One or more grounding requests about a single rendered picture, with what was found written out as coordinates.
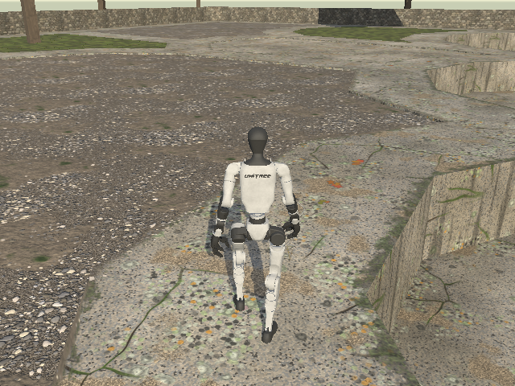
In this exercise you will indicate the robot left upper arm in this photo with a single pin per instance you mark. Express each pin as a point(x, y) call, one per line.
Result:
point(229, 183)

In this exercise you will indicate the left robot hand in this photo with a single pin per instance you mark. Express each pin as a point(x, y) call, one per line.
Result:
point(215, 246)

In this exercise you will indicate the robot right thigh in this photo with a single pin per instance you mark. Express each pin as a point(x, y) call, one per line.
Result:
point(277, 248)

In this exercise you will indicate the robot right forearm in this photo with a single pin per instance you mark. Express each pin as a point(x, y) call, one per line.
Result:
point(293, 212)

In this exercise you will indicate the robot left foot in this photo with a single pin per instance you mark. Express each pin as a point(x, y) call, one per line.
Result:
point(240, 305)

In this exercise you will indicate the robot right upper arm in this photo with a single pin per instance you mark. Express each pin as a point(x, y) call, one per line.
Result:
point(282, 169)

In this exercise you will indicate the right robot hand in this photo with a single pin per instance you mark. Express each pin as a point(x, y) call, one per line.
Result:
point(289, 226)

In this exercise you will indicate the robot left forearm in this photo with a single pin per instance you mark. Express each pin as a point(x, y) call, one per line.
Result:
point(221, 218)

